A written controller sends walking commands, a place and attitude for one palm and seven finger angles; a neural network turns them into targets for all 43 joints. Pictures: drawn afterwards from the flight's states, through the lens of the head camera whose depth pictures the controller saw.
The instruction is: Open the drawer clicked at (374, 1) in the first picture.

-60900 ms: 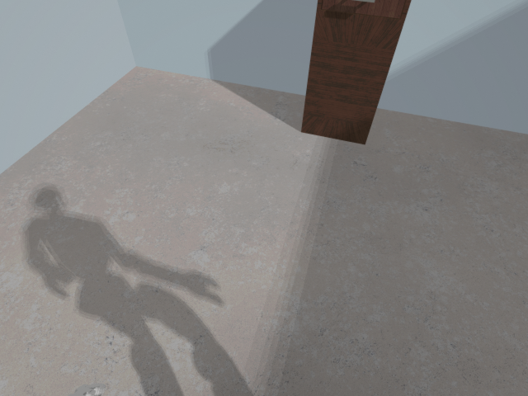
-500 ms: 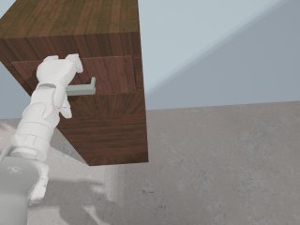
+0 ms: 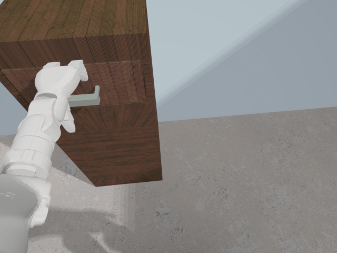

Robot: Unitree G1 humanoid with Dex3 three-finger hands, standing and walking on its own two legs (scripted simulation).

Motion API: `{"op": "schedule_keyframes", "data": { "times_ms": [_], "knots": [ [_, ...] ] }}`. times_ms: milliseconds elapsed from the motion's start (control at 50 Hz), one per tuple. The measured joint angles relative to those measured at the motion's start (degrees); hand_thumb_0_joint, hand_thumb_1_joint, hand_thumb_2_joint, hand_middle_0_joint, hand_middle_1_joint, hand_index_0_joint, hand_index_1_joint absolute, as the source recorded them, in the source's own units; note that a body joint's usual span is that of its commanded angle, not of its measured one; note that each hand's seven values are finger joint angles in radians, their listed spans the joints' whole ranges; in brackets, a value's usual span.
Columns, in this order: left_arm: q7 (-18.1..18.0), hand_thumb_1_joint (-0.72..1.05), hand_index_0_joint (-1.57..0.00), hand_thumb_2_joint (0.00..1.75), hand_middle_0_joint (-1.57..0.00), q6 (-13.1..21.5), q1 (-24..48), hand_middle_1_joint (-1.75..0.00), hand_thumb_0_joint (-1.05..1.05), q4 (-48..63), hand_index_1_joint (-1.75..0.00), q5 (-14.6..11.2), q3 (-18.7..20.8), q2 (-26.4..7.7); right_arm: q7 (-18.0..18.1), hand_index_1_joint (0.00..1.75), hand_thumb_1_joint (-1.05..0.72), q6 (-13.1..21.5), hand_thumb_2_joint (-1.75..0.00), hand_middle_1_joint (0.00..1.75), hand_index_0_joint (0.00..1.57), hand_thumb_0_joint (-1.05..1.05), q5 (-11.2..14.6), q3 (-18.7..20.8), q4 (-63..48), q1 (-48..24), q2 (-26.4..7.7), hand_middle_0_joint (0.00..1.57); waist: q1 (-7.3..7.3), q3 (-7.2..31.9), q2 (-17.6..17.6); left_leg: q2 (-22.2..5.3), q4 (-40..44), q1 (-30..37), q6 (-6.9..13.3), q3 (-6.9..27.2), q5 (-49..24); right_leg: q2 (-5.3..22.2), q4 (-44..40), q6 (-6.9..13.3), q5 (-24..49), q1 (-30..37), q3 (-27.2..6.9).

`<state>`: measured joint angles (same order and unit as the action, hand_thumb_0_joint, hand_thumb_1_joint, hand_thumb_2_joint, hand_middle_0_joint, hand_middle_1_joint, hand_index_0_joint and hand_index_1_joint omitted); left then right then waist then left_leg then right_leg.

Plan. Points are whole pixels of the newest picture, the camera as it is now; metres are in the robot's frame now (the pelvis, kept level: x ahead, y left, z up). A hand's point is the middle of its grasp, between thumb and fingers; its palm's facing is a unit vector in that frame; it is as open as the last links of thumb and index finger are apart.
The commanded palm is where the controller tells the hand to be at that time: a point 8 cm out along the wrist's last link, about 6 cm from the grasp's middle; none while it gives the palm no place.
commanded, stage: re-aim the fingers above the handle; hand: left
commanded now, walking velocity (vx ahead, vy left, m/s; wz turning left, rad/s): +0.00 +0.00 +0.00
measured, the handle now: (81, 95) +0.53 +0.25 +0.05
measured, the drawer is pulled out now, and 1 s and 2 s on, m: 0.00 0.00 0.00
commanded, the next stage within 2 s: lower the fingers behind the handle in 1.26 s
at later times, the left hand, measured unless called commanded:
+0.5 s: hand (63, 97) +0.47 +0.26 +0.10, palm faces -0.06 +0.00 -1.00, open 13.8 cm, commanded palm +0.46 +0.25 +0.16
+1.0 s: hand (71, 94) +0.48 +0.24 +0.10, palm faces -0.04 +0.00 -1.00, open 13.8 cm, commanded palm +0.46 +0.25 +0.16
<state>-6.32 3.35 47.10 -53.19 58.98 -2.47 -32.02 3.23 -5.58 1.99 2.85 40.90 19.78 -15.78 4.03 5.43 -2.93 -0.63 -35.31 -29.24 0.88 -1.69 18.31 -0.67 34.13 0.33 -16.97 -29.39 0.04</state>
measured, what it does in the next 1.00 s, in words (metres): stands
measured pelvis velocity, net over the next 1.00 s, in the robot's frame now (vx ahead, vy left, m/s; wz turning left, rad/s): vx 0.00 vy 0.00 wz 0.00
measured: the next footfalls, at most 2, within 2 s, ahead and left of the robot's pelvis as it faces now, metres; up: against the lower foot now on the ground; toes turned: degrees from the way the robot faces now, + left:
none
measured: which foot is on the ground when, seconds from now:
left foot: down 0.00-1.00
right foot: down 0.00-1.00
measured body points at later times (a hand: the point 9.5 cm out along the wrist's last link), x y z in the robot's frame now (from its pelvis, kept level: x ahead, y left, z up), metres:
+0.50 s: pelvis +0.00 +0.01 +0.00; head +0.07 +0.00 +0.44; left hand +0.47 +0.26 +0.15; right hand +0.05 -0.27 -0.13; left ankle -0.02 +0.11 -0.73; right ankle -0.01 -0.12 -0.73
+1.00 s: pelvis +0.00 +0.00 +0.00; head +0.07 -0.01 +0.44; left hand +0.48 +0.24 +0.15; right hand +0.05 -0.27 -0.14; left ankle -0.02 +0.11 -0.73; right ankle -0.01 -0.12 -0.73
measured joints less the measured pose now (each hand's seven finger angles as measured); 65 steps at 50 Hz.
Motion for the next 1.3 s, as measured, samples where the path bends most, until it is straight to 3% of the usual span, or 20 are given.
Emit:
{"op": "schedule_keyframes", "data": {
  "times_ms": [280,460,580,700,820,940,1080,1200,1300],
  "knots": [
    [-1.1,-0.49,-0.32,0.31,-0.32,-1.2,2.4,-1.20,0.01,-3.2,-1.21,1.3,1.7,-0.5,0.0,0.30,-0.91,0.5,-0.90,0.30,0.20,0.00,-0.2,-0.9,-1.0,-1.9,0.7,0.21,0.74,0.2,0.1,0.1,-0.5,-1.0,0.4,-0.6,0.2,0.1,0.4,-0.4,0.0,-1.1,-0.6],
    [1.3,-0.49,-0.32,0.31,-0.32,0.0,0.9,-1.20,0.00,-1.4,-1.21,0.6,0.9,-1.2,0.0,0.30,-0.91,0.2,-0.90,0.30,0.20,0.00,-0.1,-0.8,-1.3,-0.9,0.6,0.21,0.06,0.1,0.2,0.2,-0.8,-0.8,0.5,-0.4,0.6,0.2,0.4,-0.5,-0.3,-0.7,-0.4],
    [0.2,-0.49,-0.32,0.31,-0.32,1.2,0.3,-1.20,0.00,1.2,-1.21,0.4,0.1,-0.2,-0.4,0.30,-0.91,0.3,-0.90,0.30,0.20,0.00,-0.4,0.1,-0.8,-0.4,0.5,0.21,-0.43,0.1,0.3,0.4,-1.6,-1.6,0.5,0.2,1.0,0.4,0.9,-0.6,-0.7,-1.1,0.1],
    [-1.5,-0.49,-0.32,0.31,-0.32,-1.2,1.9,-1.20,0.00,-0.4,-1.21,0.9,-0.4,0.9,-1.0,0.30,-0.91,0.0,-0.90,0.30,0.20,0.00,-0.4,-0.1,-0.3,-1.2,0.5,0.21,-0.14,0.3,0.1,0.5,-1.9,-1.9,0.5,0.2,1.1,0.5,1.3,-0.6,-0.9,-1.4,0.2],
    [-0.4,-0.49,-0.33,0.31,-0.32,-3.0,2.9,-1.20,0.00,-2.0,-1.22,0.8,-0.7,0.9,-0.8,0.30,-0.91,-0.2,-0.90,0.30,0.20,0.00,-0.3,-0.6,-0.9,-1.4,0.8,0.21,0.16,0.4,-0.3,0.4,-1.4,-1.5,0.5,0.0,0.9,0.4,1.0,-0.5,-0.7,-1.3,-0.1],
    [0.6,-0.49,-0.33,0.31,-0.32,-1.8,2.5,-1.20,0.00,-1.7,-1.22,0.7,-0.4,1.0,-0.5,0.30,-0.91,-0.3,-0.90,0.30,0.20,0.00,-0.2,-0.8,-1.3,-1.1,0.9,0.21,0.16,0.3,-0.2,0.3,-1.1,-1.1,0.3,-0.1,0.8,0.2,1.0,-0.3,-0.7,-1.1,-0.2],
    [-0.6,-0.49,-0.32,0.31,-0.32,-0.7,0.7,-1.20,0.01,-0.8,-1.21,1.2,1.8,0.2,-0.3,0.30,-0.91,-0.2,-0.90,0.30,0.20,0.00,-0.3,-0.7,-1.4,-1.1,0.6,0.21,0.19,0.3,-0.3,-0.1,-1.1,-1.0,0.1,-0.3,0.8,-0.1,1.2,-0.1,-0.7,-1.2,-0.3],
    [0.0,-0.49,-0.32,0.31,-0.32,-1.5,0.4,-1.20,0.01,-1.2,-1.21,0.8,1.4,-1.2,0.0,0.30,-0.91,0.0,-0.90,0.30,0.20,0.00,0.0,-0.4,-1.1,-1.1,0.2,0.21,0.12,0.0,-0.1,-0.2,-0.7,-0.6,-0.1,0.0,0.6,-0.2,0.7,0.1,-0.6,-0.7,0.0],
    [1.3,-0.49,-0.32,0.31,-0.32,-0.2,0.3,-1.20,0.00,-0.1,-1.20,0.1,0.8,-1.4,0.3,0.30,-0.91,0.2,-0.90,0.30,0.20,0.00,0.0,-0.2,-0.9,-1.1,-0.1,0.21,-0.07,-0.2,0.2,-0.1,-0.7,-0.5,-0.1,0.5,0.5,-0.1,0.4,0.1,-0.5,-0.3,0.4]
  ]
}}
